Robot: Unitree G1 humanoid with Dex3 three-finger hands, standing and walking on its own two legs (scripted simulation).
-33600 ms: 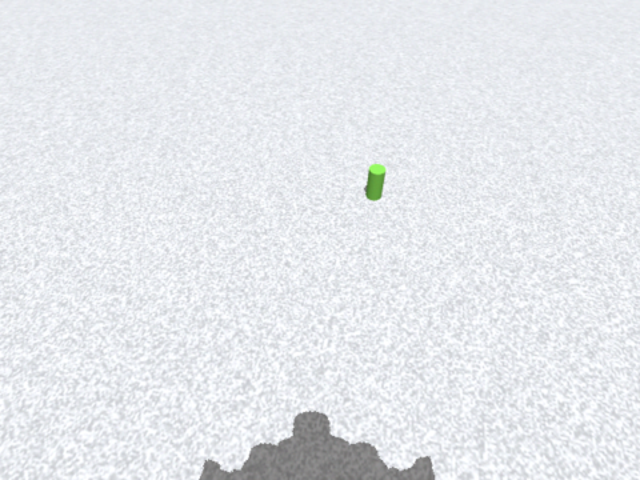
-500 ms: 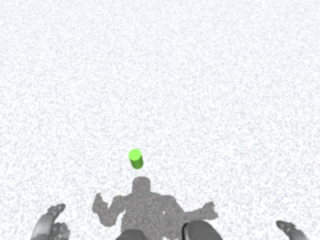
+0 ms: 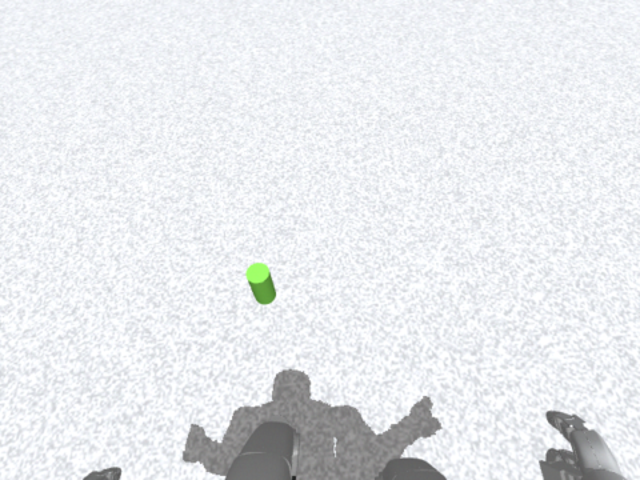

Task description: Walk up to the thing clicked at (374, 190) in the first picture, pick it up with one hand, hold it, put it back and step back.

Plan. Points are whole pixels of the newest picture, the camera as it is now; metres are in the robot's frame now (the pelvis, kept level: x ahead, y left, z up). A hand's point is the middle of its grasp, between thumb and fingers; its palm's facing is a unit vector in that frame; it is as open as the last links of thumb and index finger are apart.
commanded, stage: step back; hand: left
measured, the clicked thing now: (261, 284) +0.69 +0.24 -0.67
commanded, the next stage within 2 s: stand in 1.82 s
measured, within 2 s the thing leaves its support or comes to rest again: neither
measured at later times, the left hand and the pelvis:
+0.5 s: hand out of the picture -0.06 +0.25 -0.14, palm faces +0.06 -0.94 -0.35, open 7.4 cm; pelvis -0.16 -0.02 +0.02, yaw +3 degrees
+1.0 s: hand out of the picture -0.25 +0.24 -0.12, palm faces +0.12 -0.89 -0.44, open 7.4 cm; pelvis -0.29 -0.05 +0.01, yaw +6 degrees
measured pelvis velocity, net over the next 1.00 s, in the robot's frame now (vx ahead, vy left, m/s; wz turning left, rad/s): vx -0.29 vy -0.05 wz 0.10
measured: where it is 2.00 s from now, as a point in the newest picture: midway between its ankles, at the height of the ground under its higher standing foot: outside the picture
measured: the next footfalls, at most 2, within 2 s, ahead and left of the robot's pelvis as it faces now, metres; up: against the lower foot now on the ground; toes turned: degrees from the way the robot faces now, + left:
left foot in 0.28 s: -0.09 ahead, +0.11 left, +0.00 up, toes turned +2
right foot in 0.64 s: -0.22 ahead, -0.17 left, +0.00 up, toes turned +3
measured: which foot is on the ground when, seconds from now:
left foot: up 0.00-0.26, down 0.28-0.68, up 0.70-0.98, down 1.00-1.00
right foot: down 0.00-0.32, up 0.34-0.62, down 0.64-1.00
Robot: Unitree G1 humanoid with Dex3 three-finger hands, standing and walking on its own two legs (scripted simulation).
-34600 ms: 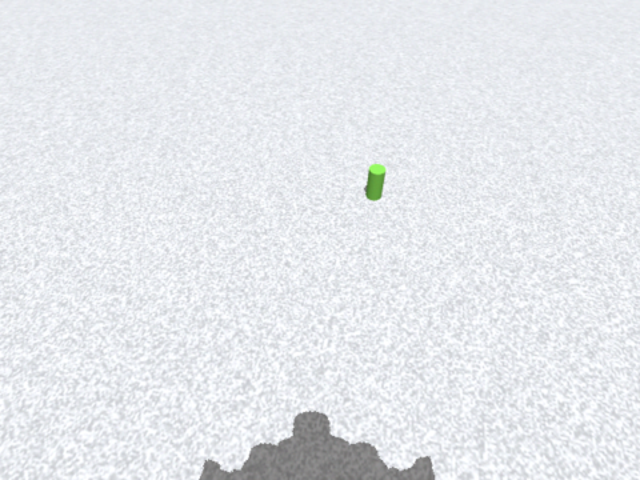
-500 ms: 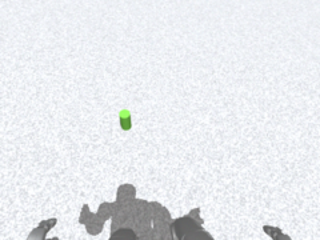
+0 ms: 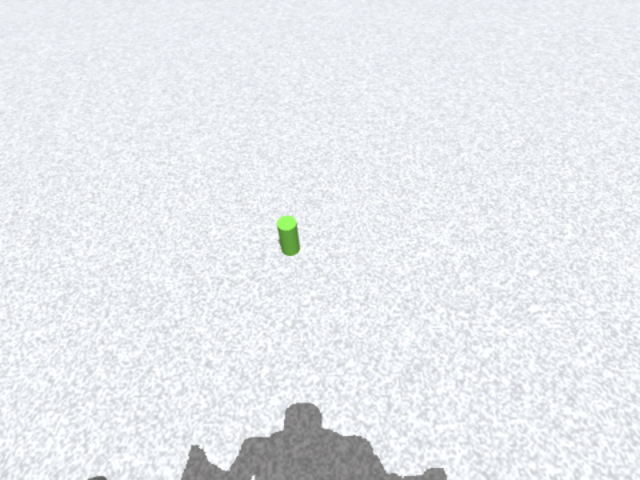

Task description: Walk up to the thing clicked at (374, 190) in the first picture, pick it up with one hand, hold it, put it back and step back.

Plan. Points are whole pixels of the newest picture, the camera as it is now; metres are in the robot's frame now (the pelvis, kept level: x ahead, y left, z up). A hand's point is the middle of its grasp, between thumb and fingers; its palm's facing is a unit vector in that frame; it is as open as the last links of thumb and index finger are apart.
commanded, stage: step back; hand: left
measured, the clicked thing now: (288, 236) +1.01 +0.18 -0.68
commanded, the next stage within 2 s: stand in 0.82 s
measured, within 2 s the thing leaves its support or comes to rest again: neither
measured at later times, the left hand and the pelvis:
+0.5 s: hand out of the picture +0.08 +0.24 -0.13, palm faces +0.04 -0.92 -0.40, open 7.4 cm; pelvis +0.03 -0.02 +0.01, yaw +0 degrees
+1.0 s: hand out of the picture +0.13 +0.26 -0.14, palm faces +0.00 -0.94 -0.33, open 7.4 cm; pelvis +0.06 +0.01 +0.01, yaw +0 degrees
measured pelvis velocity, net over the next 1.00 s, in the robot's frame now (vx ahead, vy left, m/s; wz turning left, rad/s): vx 0.06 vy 0.01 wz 0.00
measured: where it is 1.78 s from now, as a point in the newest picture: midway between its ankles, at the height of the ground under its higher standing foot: outside the picture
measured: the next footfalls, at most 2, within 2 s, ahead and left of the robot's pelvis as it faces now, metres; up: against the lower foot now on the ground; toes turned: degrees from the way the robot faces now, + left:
right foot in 0.28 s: +0.08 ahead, -0.13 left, +0.00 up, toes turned -2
left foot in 0.64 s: +0.14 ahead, +0.13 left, +0.00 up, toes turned +2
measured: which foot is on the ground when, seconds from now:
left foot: down 0.00-0.30, up 0.32-0.62, down 0.64-1.00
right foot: down 0.00-0.02, up 0.04-0.26, down 0.28-1.00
